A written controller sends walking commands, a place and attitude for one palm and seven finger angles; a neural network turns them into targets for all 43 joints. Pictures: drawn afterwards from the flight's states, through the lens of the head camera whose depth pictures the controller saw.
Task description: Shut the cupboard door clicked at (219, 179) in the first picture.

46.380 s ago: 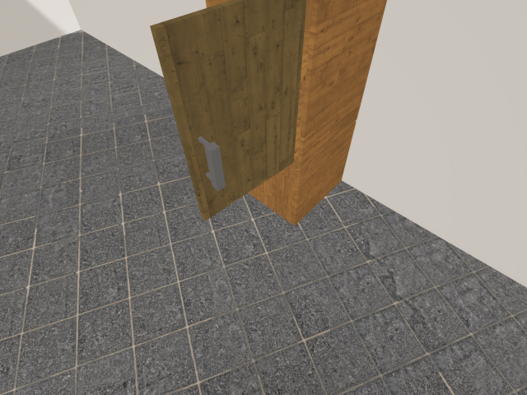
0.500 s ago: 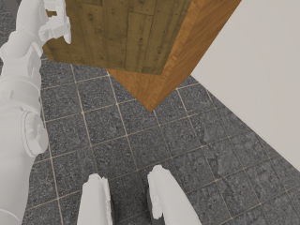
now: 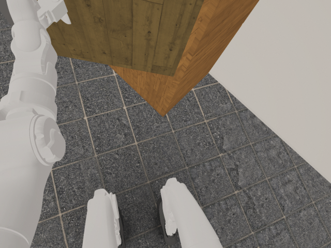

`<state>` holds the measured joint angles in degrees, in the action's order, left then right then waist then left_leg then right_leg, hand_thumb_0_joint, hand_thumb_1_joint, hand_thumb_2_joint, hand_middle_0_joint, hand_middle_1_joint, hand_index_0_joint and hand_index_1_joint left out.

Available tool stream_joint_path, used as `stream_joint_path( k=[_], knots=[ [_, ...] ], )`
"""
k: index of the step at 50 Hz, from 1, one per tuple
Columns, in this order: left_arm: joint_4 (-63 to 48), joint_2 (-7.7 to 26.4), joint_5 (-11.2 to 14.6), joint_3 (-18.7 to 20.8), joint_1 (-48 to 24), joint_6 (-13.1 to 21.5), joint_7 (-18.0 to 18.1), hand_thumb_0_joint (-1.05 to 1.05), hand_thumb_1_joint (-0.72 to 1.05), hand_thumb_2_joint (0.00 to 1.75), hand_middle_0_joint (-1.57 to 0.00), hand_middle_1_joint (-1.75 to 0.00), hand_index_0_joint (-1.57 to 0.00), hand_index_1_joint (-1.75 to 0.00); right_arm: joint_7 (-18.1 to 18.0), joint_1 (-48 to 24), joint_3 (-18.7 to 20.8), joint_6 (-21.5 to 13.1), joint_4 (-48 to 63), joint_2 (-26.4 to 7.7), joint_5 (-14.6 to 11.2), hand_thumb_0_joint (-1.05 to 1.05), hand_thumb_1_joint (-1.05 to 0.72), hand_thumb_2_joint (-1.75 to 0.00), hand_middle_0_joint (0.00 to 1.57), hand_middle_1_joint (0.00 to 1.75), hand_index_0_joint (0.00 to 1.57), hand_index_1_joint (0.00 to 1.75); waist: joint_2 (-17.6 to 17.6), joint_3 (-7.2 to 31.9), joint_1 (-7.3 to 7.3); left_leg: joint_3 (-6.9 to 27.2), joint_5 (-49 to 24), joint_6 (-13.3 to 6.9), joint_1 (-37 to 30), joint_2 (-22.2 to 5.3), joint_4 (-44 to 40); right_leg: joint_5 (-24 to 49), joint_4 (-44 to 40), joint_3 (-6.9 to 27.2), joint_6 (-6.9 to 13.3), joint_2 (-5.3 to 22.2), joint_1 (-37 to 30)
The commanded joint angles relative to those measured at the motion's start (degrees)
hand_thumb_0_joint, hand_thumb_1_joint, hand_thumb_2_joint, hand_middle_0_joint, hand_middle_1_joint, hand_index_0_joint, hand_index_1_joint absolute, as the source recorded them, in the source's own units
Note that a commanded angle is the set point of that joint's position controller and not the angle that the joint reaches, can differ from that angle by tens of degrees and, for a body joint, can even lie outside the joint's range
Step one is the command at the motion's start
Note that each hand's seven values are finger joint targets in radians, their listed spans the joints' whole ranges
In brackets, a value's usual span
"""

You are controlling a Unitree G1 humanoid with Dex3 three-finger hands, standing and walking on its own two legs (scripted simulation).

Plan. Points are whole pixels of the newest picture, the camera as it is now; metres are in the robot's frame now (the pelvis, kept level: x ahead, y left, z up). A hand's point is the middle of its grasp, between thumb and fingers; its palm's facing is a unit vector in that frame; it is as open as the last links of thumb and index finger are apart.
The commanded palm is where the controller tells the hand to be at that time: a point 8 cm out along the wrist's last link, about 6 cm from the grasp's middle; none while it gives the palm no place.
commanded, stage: pull the fist back off the door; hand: left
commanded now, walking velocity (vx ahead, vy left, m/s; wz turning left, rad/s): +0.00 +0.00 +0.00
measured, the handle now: out of the picture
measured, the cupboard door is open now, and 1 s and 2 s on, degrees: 37 37 37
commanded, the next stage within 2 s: draw the hand back to the body in 0.70 s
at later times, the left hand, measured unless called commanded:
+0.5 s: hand (66, 36) +0.54 +0.12 +0.07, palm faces +0.11 -0.99 -0.03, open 3.1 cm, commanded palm +0.50 +0.15 +0.08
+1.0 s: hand (60, 52) +0.48 +0.12 +0.11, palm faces +0.11 -0.99 -0.06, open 3.1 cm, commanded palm +0.42 +0.18 +0.12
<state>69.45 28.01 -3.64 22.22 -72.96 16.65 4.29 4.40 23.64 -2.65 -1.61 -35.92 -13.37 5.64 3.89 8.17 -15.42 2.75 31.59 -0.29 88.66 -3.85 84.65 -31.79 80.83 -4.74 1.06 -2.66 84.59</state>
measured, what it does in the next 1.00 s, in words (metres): rises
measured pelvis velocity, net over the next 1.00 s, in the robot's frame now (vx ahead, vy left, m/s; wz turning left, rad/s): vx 0.02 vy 0.00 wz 0.04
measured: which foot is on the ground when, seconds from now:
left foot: down 0.00-1.00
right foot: down 0.00-1.00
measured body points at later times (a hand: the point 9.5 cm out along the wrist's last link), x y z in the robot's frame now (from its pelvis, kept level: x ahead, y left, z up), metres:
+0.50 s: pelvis +0.02 -0.01 +0.04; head +0.18 +0.01 +0.46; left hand +0.52 +0.18 +0.08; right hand +0.04 -0.27 -0.08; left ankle +0.05 +0.12 -0.57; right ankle +0.04 -0.11 -0.57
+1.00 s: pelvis +0.02 +0.00 +0.06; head +0.14 -0.01 +0.49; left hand +0.47 +0.18 +0.11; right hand +0.08 -0.25 -0.08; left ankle +0.05 +0.12 -0.57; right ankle +0.04 -0.11 -0.57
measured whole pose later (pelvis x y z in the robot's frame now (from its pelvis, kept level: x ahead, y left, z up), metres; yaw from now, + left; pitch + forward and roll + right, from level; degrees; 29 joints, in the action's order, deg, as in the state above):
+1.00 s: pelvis +0.02 +0.00 +0.06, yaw +2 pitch +24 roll -1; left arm 52.5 11.0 1.5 12.9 -38.6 30.4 4.9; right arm 3.2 17.6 0.5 5.7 -34.8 -12.4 1.7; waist 2.7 8.9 -7.0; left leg -1.2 29.4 -0.1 65.1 -2.3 71.0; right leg -30.9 70.9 -0.9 1.0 -1.3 63.6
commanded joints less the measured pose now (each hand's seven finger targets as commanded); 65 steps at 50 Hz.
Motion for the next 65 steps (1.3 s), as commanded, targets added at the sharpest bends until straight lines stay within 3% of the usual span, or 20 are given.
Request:
stream_joint_path(
  k=[1, 6, 12, 19, 22, 26, 31, 36, 41, 42, 46, 49, 51, 53, 56, 57, 59, 61, 62, 65],
  knots=[
    [-14.09, 5.95, -4.37, -4.56, -29.34, 8.00, 4.28, 0.00, 0.90, 0.90, -1.30, -1.50, -1.30, -1.50, 1.34, 14.88, 5.26, 1.05, -0.68, -11.25, 0.46, 0.00, -0.90, -0.90, 0.20, 0.30, 0.20, 0.30, 12.95, 40.54, -3.31, 3.42, -23.00, -1.22, -39.14, 1.11, -8.87, 16.94, -12.08, 1.71, 0.36, -0.70, -16.13],
    [-13.05, 10.64, 0.24, 0.46, -25.33, 8.97, 0.73, 0.00, 0.90, 0.90, -1.30, -1.50, -1.30, -1.50, 0.08, 12.84, 4.48, 1.59, 0.26, -10.98, -0.84, 0.00, -0.90, -0.90, 0.20, 0.30, 0.20, 0.30, 9.97, 39.50, -0.93, 1.11, -18.70, -1.79, -33.17, 2.13, -10.88, 18.38, -14.35, 3.77, 0.05, -0.60, -26.03],
    [-10.41, 5.98, 0.81, 0.07, -10.63, 12.39, 0.86, 0.00, 0.90, 0.90, -1.30, -1.50, -1.30, -1.50, 0.47, 11.36, 4.90, 2.20, 1.66, -9.75, -1.00, 0.00, -0.90, -0.90, 0.20, 0.30, 0.20, 0.30, 4.15, 34.87, 1.51, -1.15, -20.16, -1.86, -29.38, 2.68, -12.14, 24.13, -15.14, 4.63, -0.25, -0.34, -32.05],
    [-13.27, -2.04, 4.20, -3.90, -4.75, 14.63, -1.04, 0.00, 0.90, 0.90, -1.30, -1.50, -1.30, -1.50, 0.11, 9.20, 6.26, 3.18, 1.91, -9.54, -1.91, 0.00, -0.90, -0.90, 0.20, 0.30, 0.20, 0.30, -0.86, 30.37, 1.79, -2.24, -17.35, -1.92, -29.14, 3.50, -13.67, 23.83, -17.03, 5.24, -0.61, 0.15, -33.56],
    [-18.72, -4.00, 4.31, -5.99, -6.60, 17.60, -0.88, 0.00, 0.90, 0.90, -1.30, -1.50, -1.30, -1.50, -0.16, 7.96, 6.72, 3.07, 1.73, -9.40, -1.89, 0.00, -0.90, -0.90, 0.20, 0.30, 0.20, 0.30, 3.34, 33.64, 2.47, -1.69, -19.43, -1.56, -34.70, 3.70, -13.90, 24.40, -16.10, 4.84, -0.32, 0.46, -31.60],
    [-20.77, -7.32, 4.08, -8.52, -4.19, 19.65, -0.16, 0.00, 0.90, 0.90, -1.30, -1.50, -1.30, -1.50, -0.34, 6.81, 7.31, 3.40, 1.17, -9.32, -1.76, 0.00, -0.90, -0.90, 0.20, 0.30, 0.20, 0.30, 4.86, 34.75, 2.92, -0.75, -23.62, -1.07, -41.36, 3.42, -14.16, 25.38, -15.29, 3.64, -0.03, 0.50, -28.28],
    [-20.61, -8.31, 4.22, -8.18, 2.42, 19.24, 1.23, 0.00, 0.90, 0.90, -1.30, -1.50, -1.30, -1.50, -0.60, 4.73, 7.33, 4.47, 2.05, -9.34, -1.96, 0.00, -0.90, -0.90, 0.20, 0.30, 0.20, 0.30, 2.81, 34.34, 4.73, -0.82, -23.99, -0.77, -42.36, 3.46, -15.53, 25.33, -15.53, 3.25, 0.02, 0.61, -29.70],
    [-20.82, -9.80, 3.42, -9.83, -0.87, 20.31, 2.82, 0.00, 0.90, 0.90, -1.30, -1.50, -1.30, -1.50, -1.14, 3.31, 7.22, 4.78, 1.99, -9.05, -1.87, 0.00, -0.90, -0.90, 0.20, 0.30, 0.20, 0.30, 0.56, 30.98, 3.34, -0.31, -21.46, -0.83, -41.71, 3.41, -16.14, 22.89, -15.98, 3.10, -0.20, 0.70, -28.08],
    [-16.14, -10.65, 3.02, -10.04, 0.36, 20.96, 3.24, 0.00, 0.90, 0.90, -1.30, -1.50, -1.30, -1.50, -1.14, 2.32, 6.89, 4.74, 1.71, -8.90, -1.64, 0.00, -0.90, -0.90, 0.20, 0.30, 0.20, 0.30, -0.15, 28.90, 3.53, -0.46, -18.11, -0.79, -39.53, 3.69, -16.51, 19.93, -16.29, 3.10, -0.11, 0.74, -27.21],
    [-17.54, -8.32, 3.00, -8.06, 2.89, 20.97, 3.18, 0.00, 0.90, 0.90, -1.30, -1.50, -1.30, -1.50, -1.07, 1.90, 6.90, 4.91, 2.42, -9.14, -1.89, 0.00, -0.90, -0.90, 0.20, 0.30, 0.20, 0.30, -0.30, 31.04, 5.64, -0.70, -17.86, -0.55, -40.14, 3.73, -17.39, 19.57, -16.46, 3.21, -0.01, 0.80, -29.48],
    [-27.34, -6.40, 5.24, -6.67, 14.00, 18.69, 1.39, 0.00, 0.90, 0.90, -1.30, -1.50, -1.30, -1.50, -1.51, 0.84, 6.70, 5.60, 6.25, -8.70, -3.32, 0.00, -0.90, -0.90, 0.20, 0.30, 0.20, 0.30, 0.53, 36.46, 9.71, -1.91, -22.05, -0.46, -45.35, 3.92, -21.31, 25.00, -19.08, 3.93, 0.18, 0.54, -39.31],
    [-33.78, -6.71, 7.36, -8.12, 19.06, 15.24, -0.44, 0.00, 0.90, 0.90, -1.30, -1.50, -1.30, -1.50, -2.47, -0.16, 6.46, 5.74, 7.63, -8.27, -4.94, 0.00, -0.90, -0.90, 0.20, 0.30, 0.20, 0.30, -4.91, 30.44, 9.70, -3.14, -17.44, -1.07, -43.28, 3.94, -25.27, 23.64, -24.09, 4.71, -0.53, 0.55, -45.45],
    [-40.22, -6.77, 9.24, -8.36, 22.13, 14.21, -1.44, 0.00, 0.90, 0.90, -1.30, -1.50, -1.30, -1.50, -3.50, -0.61, 6.38, 4.93, 8.60, -8.07, -5.62, 0.00, -0.90, -0.90, 0.20, 0.30, 0.20, 0.30, -6.29, 30.48, 10.21, -3.71, -16.73, -1.41, -44.83, 4.06, -27.15, 23.86, -26.51, 5.30, -0.72, 0.59, -49.42],
    [-42.48, -7.69, 10.45, -9.71, 25.45, 13.49, -2.54, 0.00, 0.90, 0.90, -1.30, -1.50, -1.30, -1.50, -4.30, -1.52, 6.05, 4.14, 8.19, -7.76, -6.28, 0.00, -0.90, -0.90, 0.20, 0.30, 0.20, 0.30, -7.18, 25.46, 10.12, -3.97, -15.13, -1.55, -45.69, 4.04, -29.36, 22.13, -29.30, 5.34, -0.99, 0.74, -50.09],
    [-45.68, -9.06, 11.35, -12.16, 28.91, 13.15, -4.44, 0.00, 0.90, 0.90, -1.30, -1.50, -1.30, -1.50, -5.32, -2.51, 6.04, 2.66, 7.87, -7.92, -6.77, 0.00, -0.90, -0.90, 0.20, 0.30, 0.20, 0.30, -6.02, 20.55, 9.76, -3.93, -13.98, -1.71, -49.45, 3.92, -31.75, 19.69, -32.25, 5.03, -0.94, 0.82, -49.31],
    [-46.45, -9.29, 11.67, -12.52, 30.86, 13.01, -5.13, 0.00, 0.90, 0.90, -1.30, -1.50, -1.30, -1.50, -5.36, -3.19, 5.86, 2.25, 7.70, -7.83, -6.96, 0.00, -0.90, -0.90, 0.20, 0.30, 0.20, 0.30, -3.31, 19.50, 10.49, -3.69, -14.13, -1.42, -51.23, 3.88, -33.09, 19.48, -32.67, 4.48, -0.67, 0.91, -49.04],
    [-47.21, -10.21, 12.70, -13.51, 36.81, 11.78, -6.63, 0.00, 0.90, 0.90, -1.30, -1.50, -1.30, -1.50, -5.45, -4.19, 5.72, 1.69, 8.17, -7.79, -7.31, 0.00, -0.90, -0.90, 0.20, 0.30, 0.20, 0.30, -4.35, 17.26, 11.09, -3.67, -14.58, -1.48, -52.79, 3.96, -34.95, 19.70, -34.42, 4.23, -0.62, 0.99, -50.60],
    [-50.29, -9.68, 13.67, -13.65, 40.78, 10.39, -8.20, 0.00, 0.90, 0.90, -1.30, -1.50, -1.30, -1.50, -5.65, -5.14, 5.51, 1.20, 9.29, -7.94, -7.83, 0.00, -0.90, -0.90, 0.20, 0.30, 0.20, 0.30, -1.11, 15.95, 11.92, -3.78, -15.36, -1.46, -55.26, 4.18, -36.71, 20.19, -35.74, 4.08, -0.33, 1.06, -52.04],
    [-50.47, -9.11, 14.22, -12.89, 42.80, 9.52, -8.71, 0.00, 0.90, 0.90, -1.27, -1.47, -1.27, -1.47, -5.77, -5.99, 5.33, 1.05, 9.39, -7.83, -8.04, 0.00, -0.90, -0.90, 0.20, 0.30, 0.20, 0.30, -3.09, 14.36, 12.27, -3.60, -15.13, -1.44, -55.52, 4.03, -37.81, 19.74, -36.58, 3.79, -0.42, 1.16, -52.47],
    [-57.62, -8.20, 15.47, -12.36, 47.23, 7.85, -9.94, 0.00, 0.90, 0.90, -1.19, -1.38, -1.19, -1.38, -6.06, -8.32, 5.02, 0.27, 11.17, -7.60, -8.42, 0.00, -0.90, -0.90, 0.20, 0.30, 0.20, 0.30, -1.23, 14.10, 13.71, -3.58, -17.92, -1.40, -58.77, 4.07, -40.11, 22.79, -37.58, 3.58, -0.19, 1.26, -56.12]
  ],
)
